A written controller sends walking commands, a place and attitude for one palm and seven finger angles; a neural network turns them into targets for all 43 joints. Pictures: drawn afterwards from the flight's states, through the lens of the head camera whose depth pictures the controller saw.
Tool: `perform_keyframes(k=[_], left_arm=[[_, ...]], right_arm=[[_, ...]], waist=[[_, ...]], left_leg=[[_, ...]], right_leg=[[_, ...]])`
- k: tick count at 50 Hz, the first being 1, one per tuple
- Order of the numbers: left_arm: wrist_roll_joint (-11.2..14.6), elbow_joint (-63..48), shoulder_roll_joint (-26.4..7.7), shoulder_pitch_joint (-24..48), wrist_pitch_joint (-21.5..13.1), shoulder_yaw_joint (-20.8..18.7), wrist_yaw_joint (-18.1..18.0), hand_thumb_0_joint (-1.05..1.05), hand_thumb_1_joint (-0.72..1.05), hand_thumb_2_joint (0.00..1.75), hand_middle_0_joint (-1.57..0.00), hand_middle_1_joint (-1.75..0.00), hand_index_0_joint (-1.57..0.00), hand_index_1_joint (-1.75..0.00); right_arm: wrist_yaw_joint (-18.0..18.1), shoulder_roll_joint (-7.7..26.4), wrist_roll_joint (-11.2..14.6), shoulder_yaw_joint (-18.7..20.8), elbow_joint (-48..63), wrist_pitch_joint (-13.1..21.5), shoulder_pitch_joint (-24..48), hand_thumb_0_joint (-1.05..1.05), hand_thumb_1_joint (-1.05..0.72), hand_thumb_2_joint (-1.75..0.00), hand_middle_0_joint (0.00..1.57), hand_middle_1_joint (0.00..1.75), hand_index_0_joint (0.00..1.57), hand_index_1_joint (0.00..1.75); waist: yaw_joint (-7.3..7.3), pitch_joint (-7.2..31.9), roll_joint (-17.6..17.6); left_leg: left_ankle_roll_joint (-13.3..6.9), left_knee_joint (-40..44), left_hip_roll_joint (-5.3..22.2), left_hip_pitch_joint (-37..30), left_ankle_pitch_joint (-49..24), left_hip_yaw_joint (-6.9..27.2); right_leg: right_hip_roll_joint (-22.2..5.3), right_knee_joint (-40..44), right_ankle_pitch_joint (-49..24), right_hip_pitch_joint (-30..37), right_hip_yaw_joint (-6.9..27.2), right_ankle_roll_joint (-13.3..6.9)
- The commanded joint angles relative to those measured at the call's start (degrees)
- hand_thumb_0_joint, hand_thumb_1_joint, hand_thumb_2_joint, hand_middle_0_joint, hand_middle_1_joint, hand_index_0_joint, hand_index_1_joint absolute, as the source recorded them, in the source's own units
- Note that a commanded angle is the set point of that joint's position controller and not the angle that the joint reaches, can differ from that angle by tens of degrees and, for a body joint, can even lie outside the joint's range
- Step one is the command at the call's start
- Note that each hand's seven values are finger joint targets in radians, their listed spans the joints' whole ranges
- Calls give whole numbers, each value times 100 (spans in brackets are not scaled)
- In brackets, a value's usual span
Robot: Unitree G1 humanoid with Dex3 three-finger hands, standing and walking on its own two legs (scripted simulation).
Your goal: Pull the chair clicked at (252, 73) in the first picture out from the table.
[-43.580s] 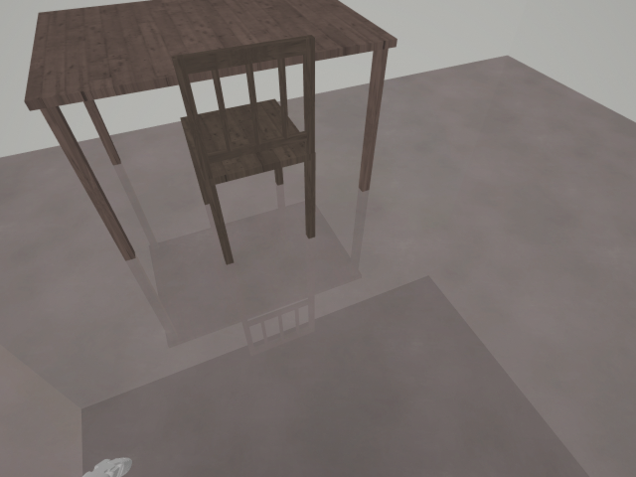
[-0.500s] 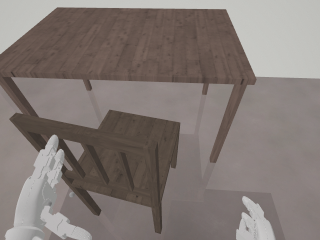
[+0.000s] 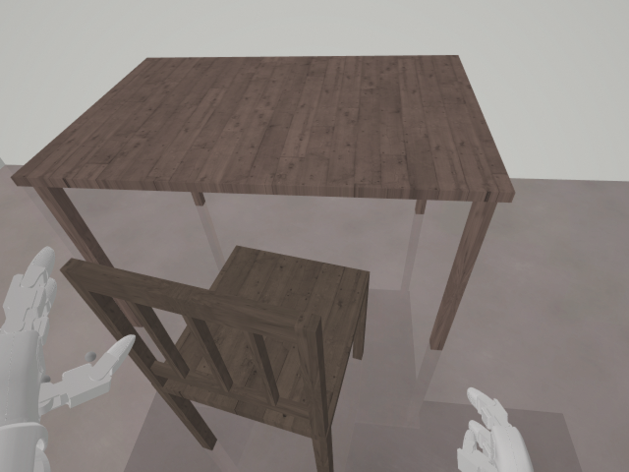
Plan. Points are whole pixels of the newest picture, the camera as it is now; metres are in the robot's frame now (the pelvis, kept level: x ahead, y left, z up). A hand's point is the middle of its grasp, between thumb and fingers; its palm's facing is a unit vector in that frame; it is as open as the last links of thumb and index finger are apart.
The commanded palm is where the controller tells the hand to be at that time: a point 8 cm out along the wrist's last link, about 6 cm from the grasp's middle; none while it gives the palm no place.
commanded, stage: draw the hand back to the body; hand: left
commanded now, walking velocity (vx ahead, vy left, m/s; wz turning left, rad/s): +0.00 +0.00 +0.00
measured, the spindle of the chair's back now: (211, 353) +0.32 +0.23 -0.11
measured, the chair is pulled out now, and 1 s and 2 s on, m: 0.24 0.24 0.24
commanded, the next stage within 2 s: step back with the hand held close in 0.54 s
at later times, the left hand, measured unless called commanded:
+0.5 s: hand (61, 348) +0.18 +0.26 +0.16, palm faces +0.47 -0.78 -0.41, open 7.5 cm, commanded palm +0.13 +0.30 +0.18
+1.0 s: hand (68, 362) +0.17 +0.26 +0.15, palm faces +0.34 -0.79 -0.51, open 7.4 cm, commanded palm +0.11 +0.30 +0.18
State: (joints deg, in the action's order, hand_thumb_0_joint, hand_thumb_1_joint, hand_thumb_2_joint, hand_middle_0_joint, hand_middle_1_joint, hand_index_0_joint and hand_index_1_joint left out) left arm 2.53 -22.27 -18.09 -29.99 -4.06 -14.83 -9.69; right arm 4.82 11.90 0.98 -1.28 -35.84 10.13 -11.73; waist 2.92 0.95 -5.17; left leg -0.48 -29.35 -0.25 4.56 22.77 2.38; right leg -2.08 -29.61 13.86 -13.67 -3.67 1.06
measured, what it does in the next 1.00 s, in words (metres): stands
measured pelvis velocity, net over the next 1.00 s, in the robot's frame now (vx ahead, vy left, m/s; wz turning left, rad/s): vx -0.04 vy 0.01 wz -0.03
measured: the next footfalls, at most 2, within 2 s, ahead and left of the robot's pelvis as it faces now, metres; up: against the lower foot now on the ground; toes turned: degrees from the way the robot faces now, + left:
none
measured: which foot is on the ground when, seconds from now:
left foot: down 0.00-1.00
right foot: down 0.00-1.00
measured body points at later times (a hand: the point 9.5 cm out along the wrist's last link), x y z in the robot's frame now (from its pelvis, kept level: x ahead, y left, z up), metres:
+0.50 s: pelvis -0.01 +0.00 +0.01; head -0.03 -0.02 +0.45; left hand +0.15 +0.30 +0.19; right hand +0.16 -0.22 -0.08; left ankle -0.07 +0.11 -0.73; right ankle +0.02 -0.13 -0.73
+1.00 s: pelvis -0.04 +0.01 +0.00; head +0.00 +0.00 +0.45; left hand +0.15 +0.30 +0.18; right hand +0.12 -0.24 -0.09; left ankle -0.07 +0.11 -0.73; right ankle +0.02 -0.13 -0.73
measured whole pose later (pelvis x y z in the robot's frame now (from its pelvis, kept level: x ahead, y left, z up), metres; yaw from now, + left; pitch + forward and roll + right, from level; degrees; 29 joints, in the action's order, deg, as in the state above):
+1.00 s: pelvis -0.04 +0.01 +0.00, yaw -2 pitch +0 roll +0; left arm 2.0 -27.5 -22.7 -33.0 -10.6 -22.2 -8.6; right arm 3.9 12.9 1.0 1.5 -35.2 4.3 -10.2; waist -0.5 -4.8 -1.2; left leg -1.1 -28.1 -1.2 9.5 18.4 0.3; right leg -2.6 -25.4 7.3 -17.7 -1.6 1.7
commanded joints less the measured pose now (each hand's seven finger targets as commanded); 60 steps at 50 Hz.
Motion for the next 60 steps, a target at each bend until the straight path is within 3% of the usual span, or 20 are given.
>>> perform_keyframes(k=[1, 5, 6, 8, 12, 20, 22, 25, 32, 33, 34, 35, 36, 37, 40, 45, 46, 49, 55, 60], left_arm=[[-20, -1340, -1225, 574, -430, -1076, -85, 0, 65, 78, -16, -25, -16, -25], [17, -1424, -1302, 718, -517, -1271, -87, 0, 79, 85, -19, -28, -19, -28], [26, -1385, -1370, 785, -515, -1363, -80, 0, 83, 87, -19, -29, -19, -29], [50, -1303, -1370, 794, -551, -1439, -81, 0, 90, 90, -20, -30, -20, -30], [65, -778, -895, 546, -498, -1072, 15, 0, 90, 90, -20, -30, -20, -30], [25, -1436, -1327, 732, -644, -1341, -30, 0, 90, 90, -20, -30, -20, -30], [10, -1553, -1384, 830, -654, -1356, -45, 0, 90, 90, -20, -30, -20, -30], [22, -1311, -1304, 777, -615, -1331, -65, 0, 90, 90, -20, -30, -20, -30], [41, -869, -1092, 876, -585, -1160, 2, 0, 90, 90, -20, -30, -20, -30], [35, -1025, -881, 912, -611, -885, 37, 0, 90, 90, -20, -30, -20, -30], [67, -1553, -1859, 1681, -915, -1845, 1, 0, 90, 90, -20, -30, -20, -30], [23, -1033, -1512, 1218, -955, -1631, 41, 0, 90, 90, -20, -30, -20, -30], [11, -1166, -1597, 1195, -977, -1670, 52, 0, 90, 90, -20, -30, -20, -30], [-5, -982, -1303, 806, -961, -1489, 67, 0, 90, 90, -20, -30, -20, -30], [-46, -1131, -1152, 229, -981, -1376, 49, 0, 90, 90, -20, -30, -20, -30], [-52, -1694, -1460, -202, -1047, -1690, -44, 0, 90, 90, -20, -30, -20, -30], [-49, -1829, -1597, -194, -1066, -1788, -62, 0, 90, 90, -20, -30, -20, -30], [-24, -1932, -1611, -363, -1075, -1853, -102, 0, 90, 90, -20, -30, -20, -30], [-29, -1807, -1476, -314, -1032, -1779, -133, 0, 90, 90, -20, -30, -20, -30], [-72, -1643, -1329, 27, -953, -1596, -145, 0, 90, 90, -20, -30, -20, -30]], right_arm=[[39, 530, -13, 219, 874, 345, 699, 0, -90, -90, 20, 30, 20, 30], [10, 528, -20, 229, 830, 374, 662, 0, -90, -90, 20, 30, 20, 30], [7, 539, -20, 223, 809, 382, 710, 0, -90, -90, 20, 30, 20, 30], [1, 541, -15, 241, 769, 381, 678, 0, -90, -90, 20, 30, 20, 30], [-59, 560, 18, 283, 724, 293, 704, 0, -90, -90, 20, 30, 20, 30], [-38, 579, -25, 306, 784, 365, 739, 0, -90, -90, 20, 30, 20, 30], [-28, 555, -28, 272, 769, 422, 749, 0, -90, -90, 20, 30, 20, 30], [-17, 554, -8, 272, 730, 416, 736, 0, -90, -90, 20, 30, 20, 30], [-20, 581, 26, 275, 694, 362, 752, 0, -90, -90, 20, 30, 20, 30], [-37, 585, 10, 267, 735, 384, 776, 0, -90, -90, 20, 30, 20, 30], [-56, 740, 56, 324, 839, 260, 544, 0, -90, -90, 20, 30, 20, 30], [-50, 673, 27, 329, 696, 185, 551, 0, -90, -90, 20, 30, 20, 30], [-54, 696, 17, 340, 787, 142, 605, 0, -90, -90, 20, 30, 20, 30], [-63, 687, -3, 332, 791, 90, 560, 0, -90, -90, 20, 30, 20, 30], [-87, 722, -39, 382, 872, -65, 646, 0, -90, -90, 20, 30, 20, 30], [-69, 672, -24, 458, 1017, -228, 711, 0, -90, -90, 20, 30, 20, 30], [-45, 670, -12, 462, 1022, -233, 751, 0, -90, -90, 20, 30, 20, 30], [0, 606, 0, 477, 1062, -280, 715, 0, -90, -90, 20, 30, 20, 30], [59, 633, -9, 491, 1017, -303, 669, 0, -90, -90, 20, 30, 20, 30], [63, 670, -12, 475, 1021, -285, 592, 0, -90, -90, 20, 30, 20, 30]], waist=[[5, 308, -19], [18, 397, 51], [28, 326, -105], [24, 310, 57], [-8, -107, 316], [55, 532, 107], [47, 440, -203], [29, 191, 110], [-5, -247, 182], [-28, -189, 102], [-160, -672, 298], [-206, -546, 642], [-190, -534, 557], [-214, -373, 537], [-197, 185, 258], [-210, 907, 429], [-221, 992, 229], [-232, 1032, 328], [-243, 576, -35], [-253, 144, 92]], left_leg=[[79, 677, 133, 781, -2356, -141], [89, 740, 155, 634, -2577, -136], [97, 763, 141, 673, -2514, -130], [81, 784, 162, 627, -2516, -153], [71, 864, 209, 751, -2329, -172], [43, 880, 160, 568, -2289, -152], [75, 918, 136, 624, -2179, -124], [66, 937, 167, 670, -2086, -129], [20, 1013, 189, 858, -1504, -124], [-1, 1007, 169, 814, -1480, -143], [-143, 905, 325, 1175, -912, -104], [-141, 822, 291, 1081, -778, -38], [-152, 827, 265, 1087, -754, -22], [-132, 841, 274, 1038, -897, -41], [-134, 862, 375, 1005, -1612, -71], [-71, 655, 474, 1175, -2468, 23], [-57, 632, 472, 1219, -2518, 46], [-15, 535, 494, 1352, -2674, 80], [-141, 802, 693, 2029, -1943, 254], [-258, 881, 715, 2830, -543, 280]], right_leg=[[-30, 348, -1453, 1200, 44, -238], [-23, 386, -1590, 1301, 28, -227], [-26, 433, -1556, 1320, 57, -245], [-26, 452, -1566, 1306, 43, -229], [-11, 525, -1308, 1077, 14, -219], [-32, 508, -1319, 1395, 77, -223], [-41, 548, -1230, 1392, 97, -243], [-16, 577, -1136, 1256, 69, -239], [-6, 696, -542, 979, 98, -240], [-29, 700, -545, 983, 110, -228], [-266, 1040, -600, 538, 823, -175], [-353, 1123, -535, 543, 822, -201], [-395, 1173, -547, 529, 913, -229], [-393, 1079, -671, 635, 823, -223], [-380, 665, -1603, 1061, 604, -171], [-434, 240, -2620, 1523, 470, -150], [-468, 175, -2744, 1565, 490, -163], [-465, 11, -2971, 1518, 437, -163], [-271, -264, -2066, 1266, 381, -91], [-240, -300, -1315, 1210, 555, -81]])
